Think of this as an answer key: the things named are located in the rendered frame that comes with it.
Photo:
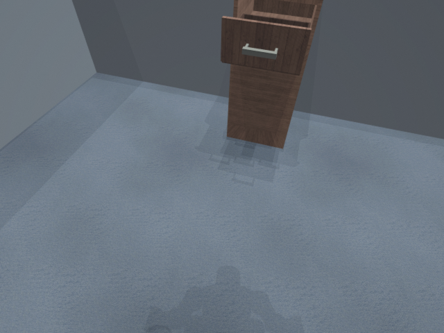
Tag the cabinet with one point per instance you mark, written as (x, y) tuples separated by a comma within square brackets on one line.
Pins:
[(261, 102)]

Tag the handle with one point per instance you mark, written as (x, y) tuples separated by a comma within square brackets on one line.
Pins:
[(246, 50)]

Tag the drawer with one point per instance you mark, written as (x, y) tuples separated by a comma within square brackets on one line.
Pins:
[(289, 36)]

